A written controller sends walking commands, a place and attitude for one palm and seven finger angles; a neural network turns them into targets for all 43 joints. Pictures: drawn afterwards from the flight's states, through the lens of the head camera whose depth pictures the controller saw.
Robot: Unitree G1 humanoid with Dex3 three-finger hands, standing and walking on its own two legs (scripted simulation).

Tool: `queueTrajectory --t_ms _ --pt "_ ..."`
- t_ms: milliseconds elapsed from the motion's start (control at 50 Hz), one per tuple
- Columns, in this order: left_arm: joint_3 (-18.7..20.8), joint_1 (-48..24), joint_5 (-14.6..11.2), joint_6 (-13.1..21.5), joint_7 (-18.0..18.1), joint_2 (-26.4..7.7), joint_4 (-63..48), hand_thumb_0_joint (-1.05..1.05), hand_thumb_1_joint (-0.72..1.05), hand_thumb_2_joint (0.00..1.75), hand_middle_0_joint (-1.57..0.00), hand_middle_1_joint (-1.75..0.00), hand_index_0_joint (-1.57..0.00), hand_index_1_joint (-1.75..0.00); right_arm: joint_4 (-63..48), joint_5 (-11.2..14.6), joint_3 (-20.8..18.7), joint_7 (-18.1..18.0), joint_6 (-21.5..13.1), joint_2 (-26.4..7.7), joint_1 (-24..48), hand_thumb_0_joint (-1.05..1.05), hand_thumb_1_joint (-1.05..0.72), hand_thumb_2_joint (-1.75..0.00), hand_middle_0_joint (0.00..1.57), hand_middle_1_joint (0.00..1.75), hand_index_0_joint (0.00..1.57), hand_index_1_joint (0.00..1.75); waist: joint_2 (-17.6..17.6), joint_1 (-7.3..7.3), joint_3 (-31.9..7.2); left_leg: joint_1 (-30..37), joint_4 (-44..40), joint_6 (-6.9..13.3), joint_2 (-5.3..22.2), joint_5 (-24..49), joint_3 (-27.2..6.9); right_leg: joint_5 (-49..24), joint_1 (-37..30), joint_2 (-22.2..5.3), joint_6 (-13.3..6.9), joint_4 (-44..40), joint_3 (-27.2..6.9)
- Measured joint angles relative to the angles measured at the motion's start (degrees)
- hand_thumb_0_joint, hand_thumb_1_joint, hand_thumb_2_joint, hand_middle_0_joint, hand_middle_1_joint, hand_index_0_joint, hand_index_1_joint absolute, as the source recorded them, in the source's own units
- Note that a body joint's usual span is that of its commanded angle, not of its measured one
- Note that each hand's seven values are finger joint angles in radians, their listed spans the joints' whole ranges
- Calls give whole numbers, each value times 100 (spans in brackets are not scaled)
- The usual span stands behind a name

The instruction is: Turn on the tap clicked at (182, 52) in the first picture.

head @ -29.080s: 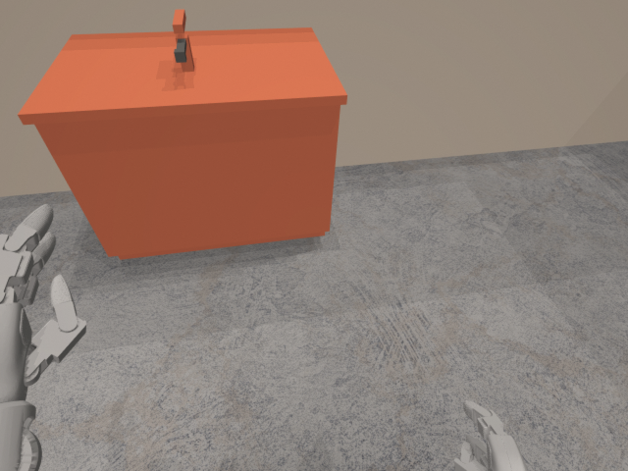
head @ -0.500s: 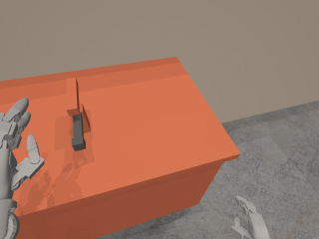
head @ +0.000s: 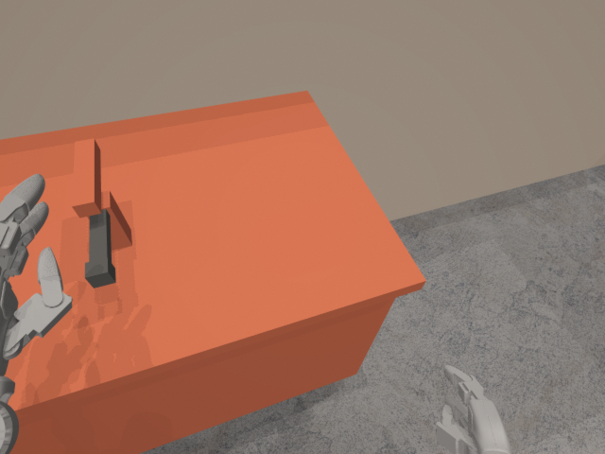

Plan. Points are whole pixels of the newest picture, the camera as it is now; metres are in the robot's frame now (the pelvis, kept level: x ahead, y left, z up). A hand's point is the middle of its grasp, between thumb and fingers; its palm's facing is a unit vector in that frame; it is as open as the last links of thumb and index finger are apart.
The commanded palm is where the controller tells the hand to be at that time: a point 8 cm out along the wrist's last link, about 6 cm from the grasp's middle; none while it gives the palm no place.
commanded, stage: shuffle to correct the standing spot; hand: left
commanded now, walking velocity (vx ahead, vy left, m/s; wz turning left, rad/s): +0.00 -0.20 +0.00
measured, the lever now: (100, 272) +0.32 +0.30 +0.04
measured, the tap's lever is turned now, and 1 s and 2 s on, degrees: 0 0 0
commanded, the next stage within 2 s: come to a stop and stand still in 0.16 s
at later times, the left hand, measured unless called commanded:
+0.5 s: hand (90, 296) +0.23 +0.22 +0.16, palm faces +0.35 -0.85 -0.40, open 7.4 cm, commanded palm +0.17 +0.26 +0.17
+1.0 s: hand out of the picture +0.20 +0.33 +0.15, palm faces +0.42 -0.83 -0.37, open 7.4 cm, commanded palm +0.14 +0.35 +0.17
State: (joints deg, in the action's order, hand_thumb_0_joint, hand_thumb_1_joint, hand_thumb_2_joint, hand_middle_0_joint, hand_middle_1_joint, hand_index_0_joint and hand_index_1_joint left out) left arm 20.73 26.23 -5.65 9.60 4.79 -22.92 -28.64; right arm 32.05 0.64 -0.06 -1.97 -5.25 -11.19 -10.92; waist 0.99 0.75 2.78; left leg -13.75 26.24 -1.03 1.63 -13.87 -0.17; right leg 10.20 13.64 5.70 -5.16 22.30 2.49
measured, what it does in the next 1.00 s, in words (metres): shifts its weight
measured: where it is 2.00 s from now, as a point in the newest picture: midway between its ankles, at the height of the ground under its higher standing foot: outside the picture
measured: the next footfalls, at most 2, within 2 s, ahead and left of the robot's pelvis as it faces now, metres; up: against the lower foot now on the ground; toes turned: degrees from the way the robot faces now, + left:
none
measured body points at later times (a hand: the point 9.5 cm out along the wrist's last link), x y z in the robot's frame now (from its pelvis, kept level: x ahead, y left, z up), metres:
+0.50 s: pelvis +0.01 -0.02 +0.00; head +0.04 -0.02 +0.45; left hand +0.20 +0.27 +0.18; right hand +0.19 -0.26 -0.08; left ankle +0.00 +0.13 -0.74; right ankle +0.02 -0.06 -0.74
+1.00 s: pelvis -0.01 +0.06 +0.00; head +0.02 +0.10 +0.45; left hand +0.18 +0.37 +0.17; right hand +0.16 -0.15 -0.08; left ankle +0.00 +0.13 -0.74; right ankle +0.02 -0.06 -0.74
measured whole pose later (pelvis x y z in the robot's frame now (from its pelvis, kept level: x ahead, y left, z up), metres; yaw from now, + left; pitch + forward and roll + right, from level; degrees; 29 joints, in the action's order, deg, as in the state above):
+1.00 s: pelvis -0.01 +0.06 +0.00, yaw +2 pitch -1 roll -1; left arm 21.7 21.7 -3.0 12.9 5.9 -23.6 -25.0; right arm 33.7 0.2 1.5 -2.0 -8.8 -10.4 -13.7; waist 3.2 2.6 4.6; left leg -12.8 26.5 4.5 -2.7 -13.4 3.0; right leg 10.8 13.1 0.6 -0.3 24.3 2.1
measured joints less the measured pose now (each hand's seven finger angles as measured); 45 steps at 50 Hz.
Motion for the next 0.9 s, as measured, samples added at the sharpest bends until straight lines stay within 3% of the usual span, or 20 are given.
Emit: queueTrajectory --t_ms 120,280,480,560,600,640,680,720,800,840,900 --pt "5 49 -41 -53 5 11 -86 2 89 90 -21 -30 -21 -31 -4 7 -79 -35 32 -88 4 1 -90 -90 20 30 20 30 -53 -17 -30 -88 174 -93 119 -110 -47 70 54 119 -109 92 48" --pt "5 129 -81 -128 50 8 -119 2 89 90 -21 -30 -21 -31 46 40 -134 -56 128 -145 -44 1 -91 -90 20 30 20 30 -51 -103 -113 -166 371 -13 209 -258 -104 163 79 217 -207 177 107" --pt "-51 220 3 -78 194 63 -2 2 89 90 -21 -30 -21 -31 134 85 -55 -45 210 -187 -32 1 -91 -90 20 30 20 30 -135 -137 -105 41 213 61 183 -200 -146 99 -205 196 -75 -95 132" --pt "-102 229 35 -91 209 98 73 2 89 90 -21 -30 -21 -31 141 88 -15 -39 235 -183 16 1 -91 -90 20 30 20 30 -196 -87 -108 142 104 24 136 -169 -143 72 -298 144 -30 -171 129" --pt "64 -545 345 12 -63 -332 451 2 89 90 -21 -30 -21 -31 173 42 -114 -72 -8 -107 -108 1 -91 -90 20 30 20 30 -145 166 -4 92 110 60 158 1 -16 2 -317 111 168 -257 168" --pt "404 -1165 285 260 -65 -617 963 2 89 90 -21 -30 -22 -31 190 45 -80 -1 -100 -65 -48 1 -91 -90 20 30 20 30 -53 286 108 78 35 88 149 79 107 -80 -240 70 255 -245 139" --pt "603 -1325 184 268 55 -533 1177 2 89 90 -21 -30 -21 -31 88 41 -68 90 -133 -127 48 1 -91 -90 20 30 20 30 -99 256 188 85 -25 40 114 38 212 -70 -112 24 219 -88 61" --pt "487 -1161 127 223 131 -219 1102 2 89 90 -20 -30 -21 -31 4 54 -101 168 -168 -221 94 1 -91 -90 20 30 20 30 -209 178 226 59 21 84 23 24 286 -17 -36 -68 198 54 -2" --pt "-277 -267 160 222 56 359 567 2 90 90 -20 -30 -20 -30 8 60 -115 191 -193 -271 59 1 -91 -90 20 30 20 30 -342 37 158 49 97 280 -125 -10 380 18 -14 -212 244 147 -91" --pt "-497 56 204 241 -29 354 388 2 90 90 -20 -30 -20 -31 65 38 -65 130 -185 -177 -22 1 -91 -90 20 30 20 30 -244 5 110 42 100 338 -182 -12 368 21 -25 -268 284 137 -81" --pt "-398 149 214 274 -36 117 313 2 89 90 -21 -30 -21 -31 117 2 48 28 -179 -12 -165 1 -91 -90 20 30 20 30 6 37 96 48 62 408 -262 17 334 14 -47 -346 346 112 -47"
